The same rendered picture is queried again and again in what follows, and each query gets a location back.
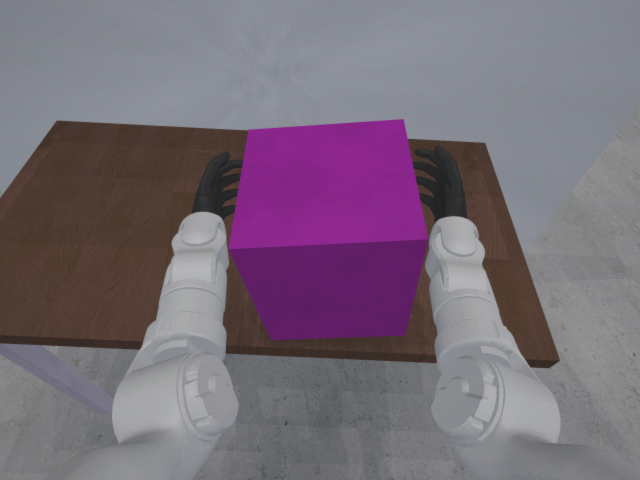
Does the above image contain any robot right hand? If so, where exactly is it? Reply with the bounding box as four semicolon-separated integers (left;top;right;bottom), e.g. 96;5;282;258
413;145;467;223

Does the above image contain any robot left hand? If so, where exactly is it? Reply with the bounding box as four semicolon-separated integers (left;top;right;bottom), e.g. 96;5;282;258
192;151;243;220

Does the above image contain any robot right forearm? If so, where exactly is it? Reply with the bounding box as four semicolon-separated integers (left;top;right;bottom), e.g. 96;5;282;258
425;216;542;383

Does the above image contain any carton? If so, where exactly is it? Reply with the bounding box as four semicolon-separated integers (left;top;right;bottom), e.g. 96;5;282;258
228;119;428;340

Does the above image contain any robot right upper arm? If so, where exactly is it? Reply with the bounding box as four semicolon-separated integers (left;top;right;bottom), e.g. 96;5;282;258
431;355;640;480

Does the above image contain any robot left forearm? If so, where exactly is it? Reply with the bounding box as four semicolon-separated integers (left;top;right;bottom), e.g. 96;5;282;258
112;212;229;440

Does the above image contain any robot left upper arm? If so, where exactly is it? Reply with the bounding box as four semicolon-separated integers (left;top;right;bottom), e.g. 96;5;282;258
44;351;239;480

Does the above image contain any table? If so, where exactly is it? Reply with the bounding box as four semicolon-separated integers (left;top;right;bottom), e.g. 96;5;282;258
0;121;560;414

